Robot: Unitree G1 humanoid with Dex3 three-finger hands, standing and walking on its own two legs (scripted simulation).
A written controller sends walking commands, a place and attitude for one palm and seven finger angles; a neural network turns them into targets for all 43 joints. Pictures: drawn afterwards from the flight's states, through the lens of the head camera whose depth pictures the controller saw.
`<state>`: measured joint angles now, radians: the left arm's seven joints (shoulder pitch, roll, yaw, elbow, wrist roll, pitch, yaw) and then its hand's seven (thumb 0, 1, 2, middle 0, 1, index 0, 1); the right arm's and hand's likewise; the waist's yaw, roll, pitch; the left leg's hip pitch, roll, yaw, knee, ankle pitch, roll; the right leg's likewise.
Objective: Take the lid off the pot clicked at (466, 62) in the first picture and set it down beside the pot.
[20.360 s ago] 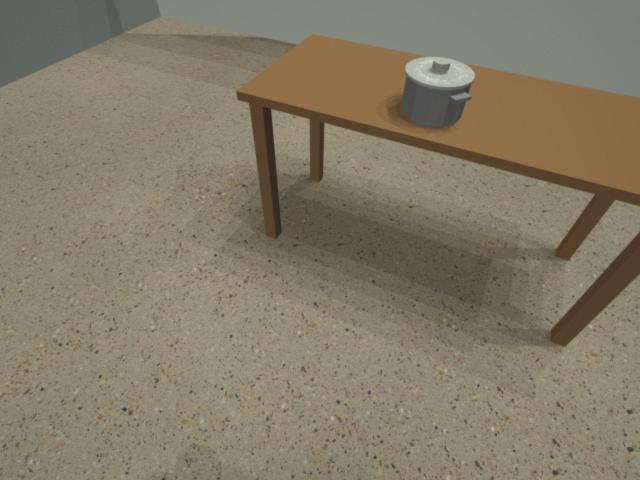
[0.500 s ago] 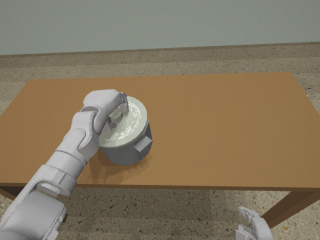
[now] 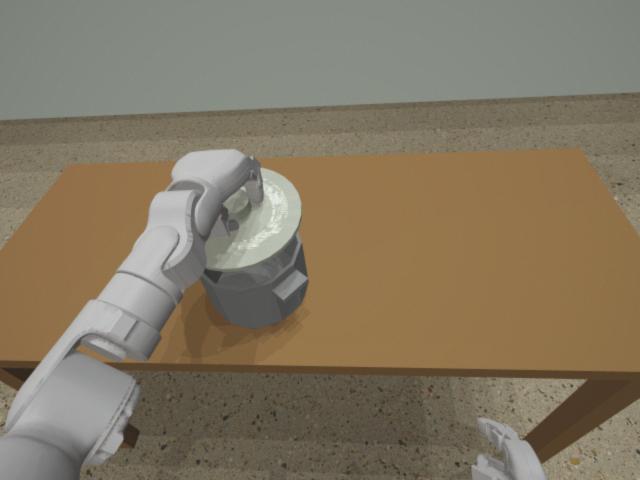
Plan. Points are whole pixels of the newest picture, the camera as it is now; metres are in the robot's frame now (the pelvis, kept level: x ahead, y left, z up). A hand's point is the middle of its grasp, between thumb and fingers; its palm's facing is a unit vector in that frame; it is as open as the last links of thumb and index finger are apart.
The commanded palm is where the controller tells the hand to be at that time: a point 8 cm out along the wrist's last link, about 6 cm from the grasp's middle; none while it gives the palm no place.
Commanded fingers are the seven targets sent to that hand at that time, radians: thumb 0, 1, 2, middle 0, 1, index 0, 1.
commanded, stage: lift the lid straight up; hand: left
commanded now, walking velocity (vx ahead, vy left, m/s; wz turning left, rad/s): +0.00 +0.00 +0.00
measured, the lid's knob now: (234, 204) +0.45 +0.14 +0.11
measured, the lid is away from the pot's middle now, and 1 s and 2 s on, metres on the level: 0.01 0.01 0.11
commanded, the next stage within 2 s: move the lid sideways beside the pot in 1.00 s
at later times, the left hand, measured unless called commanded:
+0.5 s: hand (215, 179) +0.43 +0.14 +0.17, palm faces -0.19 -0.04 -0.98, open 7.4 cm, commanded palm +0.41 +0.15 +0.25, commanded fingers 0.00 0.69 0.95 -0.88 -1.00 -0.88 -0.98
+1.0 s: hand (212, 164) +0.43 +0.14 +0.20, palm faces -0.18 -0.03 -0.98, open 7.4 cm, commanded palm +0.41 +0.14 +0.27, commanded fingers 0.00 0.69 0.95 -0.88 -1.00 -0.88 -0.98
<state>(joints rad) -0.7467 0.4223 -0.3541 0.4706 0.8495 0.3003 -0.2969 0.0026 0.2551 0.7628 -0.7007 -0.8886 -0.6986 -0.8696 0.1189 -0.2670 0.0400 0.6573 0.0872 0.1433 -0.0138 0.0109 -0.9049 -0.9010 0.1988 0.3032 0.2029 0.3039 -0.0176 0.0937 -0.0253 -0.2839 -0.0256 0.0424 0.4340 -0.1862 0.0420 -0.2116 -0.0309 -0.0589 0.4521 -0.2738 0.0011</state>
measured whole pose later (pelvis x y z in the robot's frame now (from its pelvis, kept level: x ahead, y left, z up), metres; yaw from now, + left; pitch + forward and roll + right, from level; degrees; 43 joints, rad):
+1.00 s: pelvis +0.00 +0.01 +0.00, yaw +0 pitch +2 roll +0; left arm -0.97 0.42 -0.35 0.53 0.87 0.36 -0.43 0.00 0.25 0.76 -0.70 -0.89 -0.70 -0.87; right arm 0.09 -0.26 0.06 0.65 0.08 0.12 -0.01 0.01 -0.90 -0.90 0.20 0.30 0.20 0.30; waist -0.01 0.09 -0.03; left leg -0.28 -0.04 0.04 0.41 -0.17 0.05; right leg -0.21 -0.04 -0.06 0.44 -0.26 0.01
